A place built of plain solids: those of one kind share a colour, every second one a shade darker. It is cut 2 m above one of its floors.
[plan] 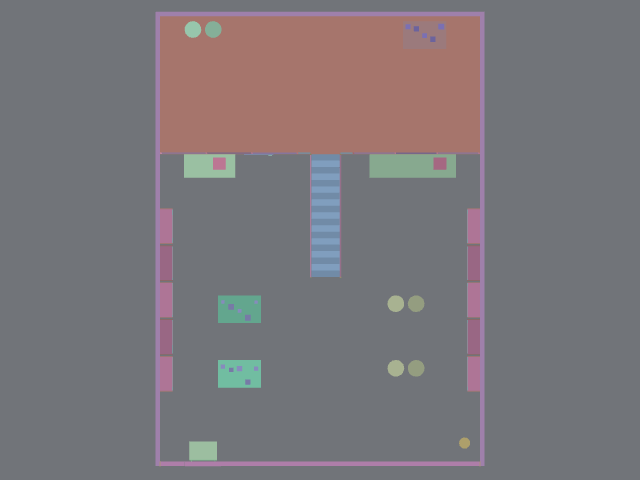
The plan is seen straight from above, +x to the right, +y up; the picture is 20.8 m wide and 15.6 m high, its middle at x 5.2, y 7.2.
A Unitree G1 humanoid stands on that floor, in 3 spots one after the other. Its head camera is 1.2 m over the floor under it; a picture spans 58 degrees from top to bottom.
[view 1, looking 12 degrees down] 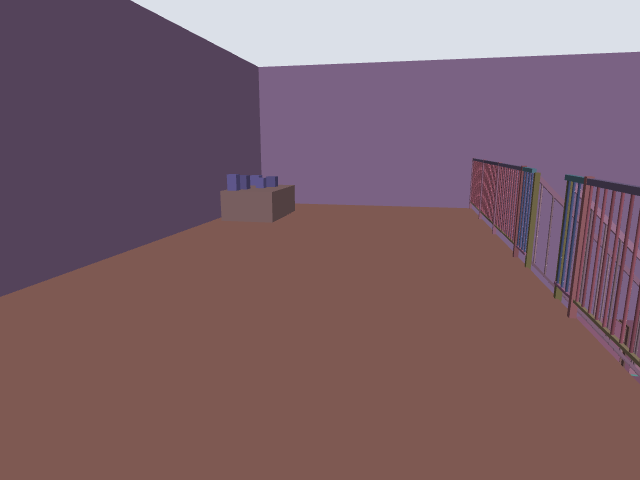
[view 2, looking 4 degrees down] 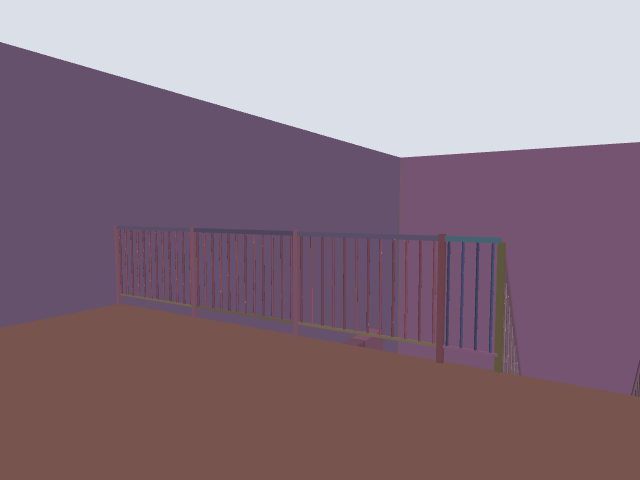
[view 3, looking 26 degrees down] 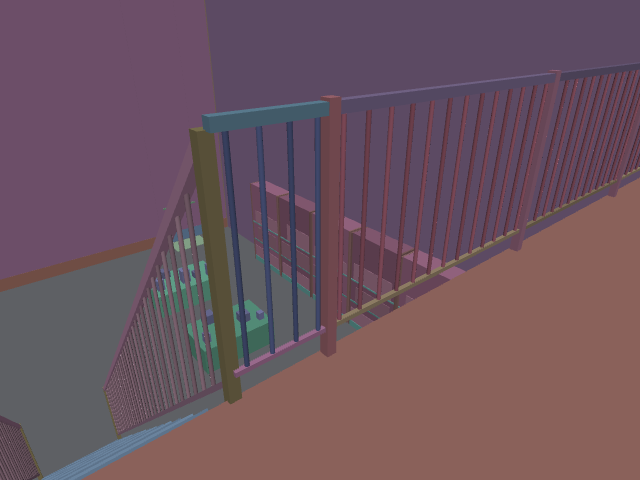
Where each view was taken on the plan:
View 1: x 1.20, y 11.19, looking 12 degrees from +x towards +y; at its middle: upper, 5.77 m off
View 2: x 5.38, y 13.37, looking -59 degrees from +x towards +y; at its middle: wall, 9.77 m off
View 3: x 5.38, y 11.09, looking -129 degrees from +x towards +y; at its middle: upper_guard_return_bar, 1.52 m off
